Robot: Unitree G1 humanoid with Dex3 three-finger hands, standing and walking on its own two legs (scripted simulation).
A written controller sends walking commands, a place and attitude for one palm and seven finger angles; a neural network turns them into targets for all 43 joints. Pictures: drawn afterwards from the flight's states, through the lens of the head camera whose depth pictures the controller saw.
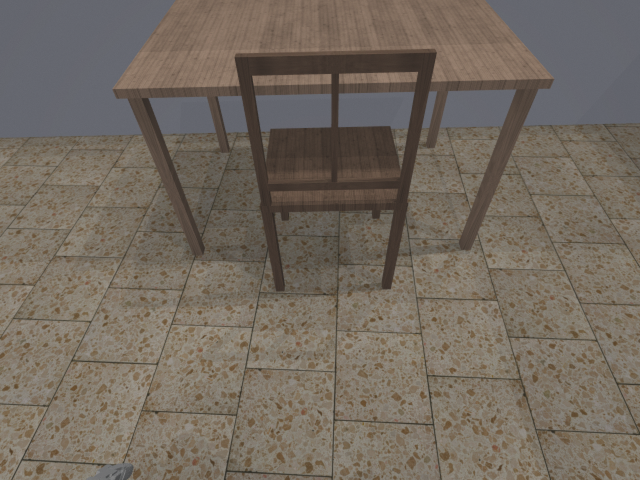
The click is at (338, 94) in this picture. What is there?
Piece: chair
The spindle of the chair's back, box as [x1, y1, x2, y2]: [331, 74, 338, 181]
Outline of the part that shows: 332,74 331,181 336,181 338,74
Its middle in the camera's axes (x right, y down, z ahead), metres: +0.03 -0.27 +0.97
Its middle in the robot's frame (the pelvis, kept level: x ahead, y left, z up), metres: +0.91 +0.02 -0.08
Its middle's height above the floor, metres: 0.69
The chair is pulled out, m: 0.00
